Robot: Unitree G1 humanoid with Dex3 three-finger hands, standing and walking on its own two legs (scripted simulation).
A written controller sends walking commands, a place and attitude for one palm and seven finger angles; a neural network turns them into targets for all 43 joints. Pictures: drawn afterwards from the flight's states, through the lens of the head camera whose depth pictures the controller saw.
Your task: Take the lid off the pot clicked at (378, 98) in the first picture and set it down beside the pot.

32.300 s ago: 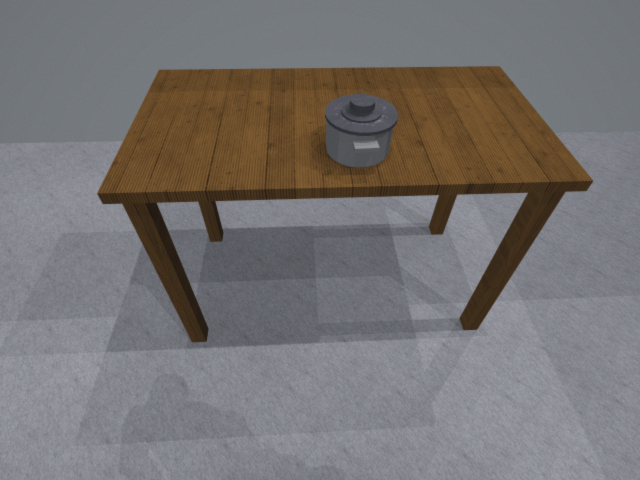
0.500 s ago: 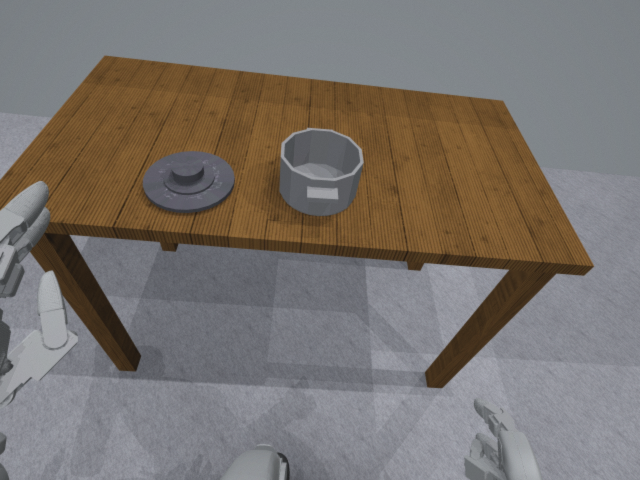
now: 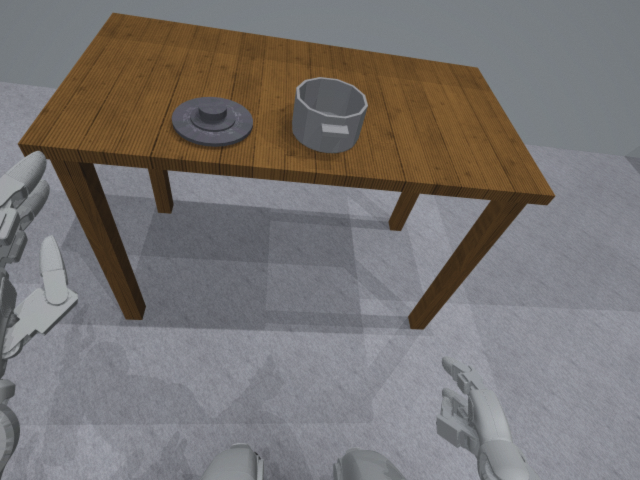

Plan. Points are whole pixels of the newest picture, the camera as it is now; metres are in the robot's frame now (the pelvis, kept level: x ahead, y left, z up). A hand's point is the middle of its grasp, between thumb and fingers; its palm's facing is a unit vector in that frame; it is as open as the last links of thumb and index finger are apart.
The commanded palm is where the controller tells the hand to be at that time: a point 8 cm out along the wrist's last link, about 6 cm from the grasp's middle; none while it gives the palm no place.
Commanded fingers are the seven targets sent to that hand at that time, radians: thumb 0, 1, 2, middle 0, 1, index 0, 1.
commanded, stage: stop stepping back and stand still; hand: left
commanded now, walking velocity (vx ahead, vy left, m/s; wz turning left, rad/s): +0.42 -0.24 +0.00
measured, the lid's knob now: (212, 109) +0.76 +0.25 +0.00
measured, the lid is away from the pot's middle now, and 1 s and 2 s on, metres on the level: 0.24 0.24 0.24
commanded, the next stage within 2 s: let the arm hang, fingers relaxed in 1.00 s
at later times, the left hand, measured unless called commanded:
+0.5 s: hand out of the picture +0.02 +0.28 +0.16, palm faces +0.30 -0.91 -0.30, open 7.5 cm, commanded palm -0.05 +0.33 +0.20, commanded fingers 0.00 0.90 0.90 -0.20 -0.30 -0.20 -0.30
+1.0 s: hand out of the picture -0.14 +0.24 -0.15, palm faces +0.03 -0.99 -0.16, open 7.4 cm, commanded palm none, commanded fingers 0.00 0.90 0.90 -0.20 -0.30 -0.20 -0.30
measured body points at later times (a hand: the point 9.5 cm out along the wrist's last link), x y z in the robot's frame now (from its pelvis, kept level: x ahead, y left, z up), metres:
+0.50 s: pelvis -0.20 +0.05 +0.01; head -0.21 +0.10 +0.45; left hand -0.01 +0.33 +0.18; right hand -0.06 -0.18 -0.06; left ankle -0.16 +0.17 -0.72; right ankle -0.18 -0.06 -0.68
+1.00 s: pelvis -0.24 +0.07 -0.01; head -0.24 +0.07 +0.44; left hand -0.14 +0.29 -0.14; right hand -0.16 -0.20 -0.14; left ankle -0.20 +0.19 -0.72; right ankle -0.21 -0.04 -0.71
